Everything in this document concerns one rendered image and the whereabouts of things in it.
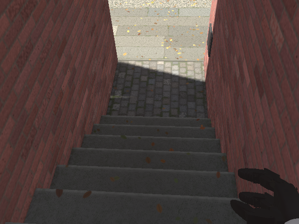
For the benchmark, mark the stairs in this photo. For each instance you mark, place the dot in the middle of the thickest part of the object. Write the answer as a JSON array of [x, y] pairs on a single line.
[[141, 170]]

